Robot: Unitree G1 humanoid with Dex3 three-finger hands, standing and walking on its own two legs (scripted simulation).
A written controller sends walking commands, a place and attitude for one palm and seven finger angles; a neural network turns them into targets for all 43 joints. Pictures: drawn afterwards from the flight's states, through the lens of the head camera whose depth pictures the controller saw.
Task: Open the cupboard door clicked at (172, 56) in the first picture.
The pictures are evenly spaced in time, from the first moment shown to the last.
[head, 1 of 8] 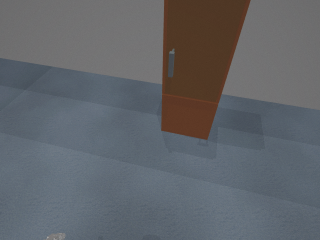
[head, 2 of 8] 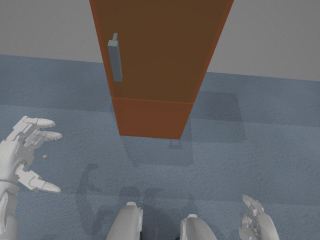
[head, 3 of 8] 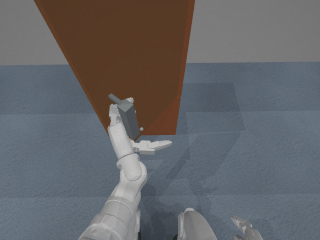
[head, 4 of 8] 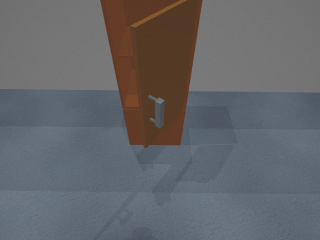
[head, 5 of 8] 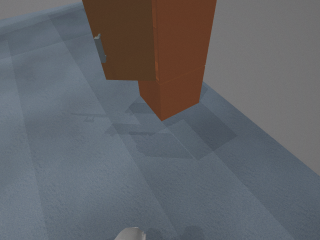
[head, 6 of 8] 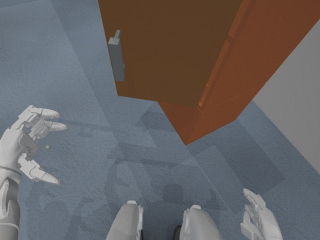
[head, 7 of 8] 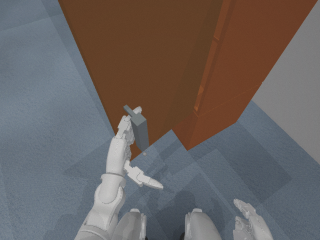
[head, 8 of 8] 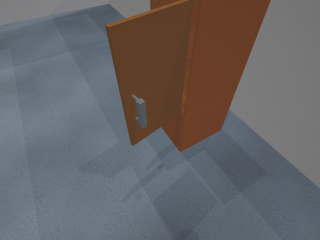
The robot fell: no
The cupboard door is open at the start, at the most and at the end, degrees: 0 101 100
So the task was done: yes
